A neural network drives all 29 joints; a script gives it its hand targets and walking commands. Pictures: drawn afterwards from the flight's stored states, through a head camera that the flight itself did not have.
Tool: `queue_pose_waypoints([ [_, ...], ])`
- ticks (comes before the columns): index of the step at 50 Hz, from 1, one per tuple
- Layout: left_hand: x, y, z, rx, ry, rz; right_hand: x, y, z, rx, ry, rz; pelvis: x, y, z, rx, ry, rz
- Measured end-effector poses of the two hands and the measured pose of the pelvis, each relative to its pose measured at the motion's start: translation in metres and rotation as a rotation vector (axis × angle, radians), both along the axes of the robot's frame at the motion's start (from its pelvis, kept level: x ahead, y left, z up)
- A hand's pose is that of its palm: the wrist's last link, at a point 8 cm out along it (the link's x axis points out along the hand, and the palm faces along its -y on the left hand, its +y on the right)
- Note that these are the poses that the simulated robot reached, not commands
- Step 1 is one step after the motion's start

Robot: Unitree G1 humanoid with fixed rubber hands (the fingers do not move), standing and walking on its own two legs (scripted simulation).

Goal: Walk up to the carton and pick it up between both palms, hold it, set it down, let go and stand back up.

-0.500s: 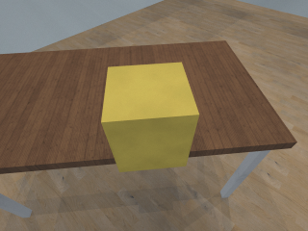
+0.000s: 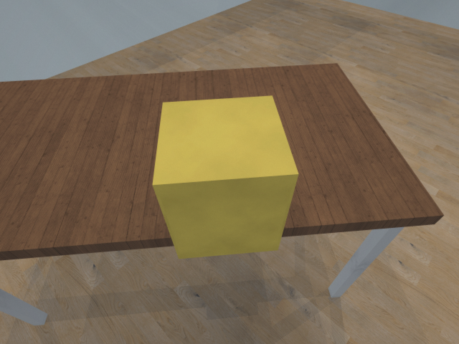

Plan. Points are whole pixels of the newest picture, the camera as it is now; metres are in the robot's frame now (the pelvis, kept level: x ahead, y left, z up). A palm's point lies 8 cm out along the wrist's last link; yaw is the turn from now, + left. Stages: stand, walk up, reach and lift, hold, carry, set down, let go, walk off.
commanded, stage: stand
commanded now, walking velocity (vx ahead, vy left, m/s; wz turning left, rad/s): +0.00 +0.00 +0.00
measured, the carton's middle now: (223, 180) +0.41 +0.03 +0.04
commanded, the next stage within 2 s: reach and lift in 1.06 s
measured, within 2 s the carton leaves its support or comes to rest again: neither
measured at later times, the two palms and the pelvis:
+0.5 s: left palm out of the picture -0.03 +0.19 -0.15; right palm out of the picture -0.04 -0.20 -0.15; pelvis -0.01 -0.01 +0.00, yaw +0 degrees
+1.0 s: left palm out of the picture -0.04 +0.19 -0.15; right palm out of the picture -0.04 -0.20 -0.15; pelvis -0.01 -0.01 +0.00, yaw +1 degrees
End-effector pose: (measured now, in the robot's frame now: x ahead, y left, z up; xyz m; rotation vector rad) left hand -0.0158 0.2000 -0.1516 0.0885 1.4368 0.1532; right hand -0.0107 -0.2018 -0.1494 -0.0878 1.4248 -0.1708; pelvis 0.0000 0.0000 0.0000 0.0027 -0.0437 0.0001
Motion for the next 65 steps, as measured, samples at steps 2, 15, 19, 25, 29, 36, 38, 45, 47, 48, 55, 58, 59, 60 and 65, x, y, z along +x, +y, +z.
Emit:
queue_pose_waypoints([
  [2, -0.002, -0.001, 0.000, -0.001, 0.009, 0.000, -0.002, 0.000, -0.001, 0.002, 0.008, 0.001, -0.001, 0.000, 0.000, 0.000, -0.001, -0.001],
  [15, -0.015, -0.007, 0.001, -0.007, 0.044, -0.008, -0.022, 0.004, -0.001, 0.025, 0.054, -0.010, -0.005, -0.004, 0.001, 0.001, -0.002, -0.001],
  [19, -0.014, -0.006, 0.002, -0.002, 0.032, -0.007, -0.025, 0.004, -0.001, 0.026, 0.059, -0.009, -0.006, -0.005, 0.001, 0.000, -0.001, 0.001],
  [25, -0.013, -0.007, 0.002, 0.002, 0.019, 0.001, -0.026, 0.002, -0.002, 0.022, 0.053, 0.004, -0.007, -0.006, 0.001, 0.000, -0.003, 0.006],
  [29, -0.016, -0.009, 0.002, -0.002, 0.023, -0.002, -0.025, 0.000, -0.001, 0.023, 0.042, 0.002, -0.008, -0.007, 0.001, 0.002, -0.003, 0.006],
  [36, -0.021, -0.012, 0.002, -0.004, 0.031, 0.005, -0.026, -0.002, -0.001, 0.024, 0.041, 0.008, -0.010, -0.009, 0.001, 0.002, -0.002, 0.006],
  [38, -0.023, -0.013, 0.001, -0.008, 0.036, 0.007, -0.026, -0.002, -0.001, 0.024, 0.045, 0.008, -0.010, -0.010, 0.001, 0.001, 0.000, 0.007],
  [45, -0.028, -0.017, 0.001, -0.022, 0.052, 0.002, -0.030, -0.003, 0.000, 0.022, 0.062, 0.009, -0.011, -0.009, 0.001, -0.001, 0.009, 0.007],
  [47, -0.028, -0.016, 0.002, -0.020, 0.054, 0.002, -0.032, -0.002, 0.001, 0.021, 0.067, 0.011, -0.010, -0.009, 0.001, -0.003, 0.012, 0.010],
  [48, -0.028, -0.015, 0.002, -0.019, 0.054, 0.002, -0.032, -0.002, 0.001, 0.022, 0.070, 0.010, -0.009, -0.009, 0.001, -0.003, 0.012, 0.010],
  [55, -0.025, -0.012, 0.002, -0.014, 0.053, -0.004, -0.031, -0.001, 0.001, 0.023, 0.073, 0.010, -0.005, -0.009, 0.001, -0.005, 0.013, 0.009],
  [58, 0.010, 0.006, -0.010, 0.015, 0.089, -0.010, 0.001, -0.019, -0.005, -0.004, 0.055, -0.076, -0.016, -0.011, -0.009, 0.008, 0.086, 0.018],
  [59, 0.031, 0.019, -0.014, 0.057, 0.085, -0.015, 0.020, -0.029, -0.007, -0.018, 0.038, -0.075, -0.023, -0.012, -0.015, 0.015, 0.098, 0.022],
  [60, 0.055, 0.029, -0.018, 0.091, 0.069, -0.009, 0.042, -0.037, -0.008, -0.031, 0.014, -0.063, -0.028, -0.013, -0.020, 0.018, 0.109, 0.029],
  [65, 0.181, 0.038, -0.008, 0.041, -0.136, 0.016, 0.158, -0.035, -0.002, -0.025, -0.155, -0.002, -0.041, -0.013, -0.043, -0.020, 0.205, 0.083],
])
